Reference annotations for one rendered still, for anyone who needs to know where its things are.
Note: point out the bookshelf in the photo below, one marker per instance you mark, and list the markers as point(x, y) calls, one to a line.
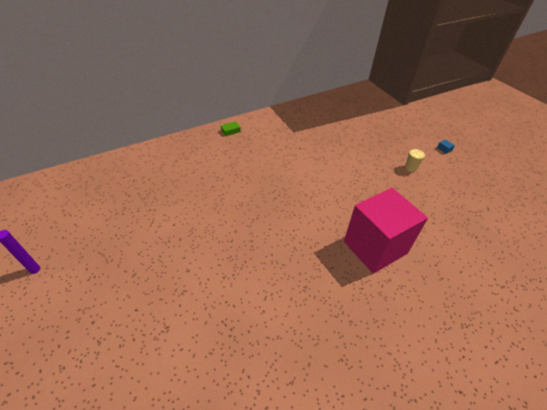
point(428, 47)

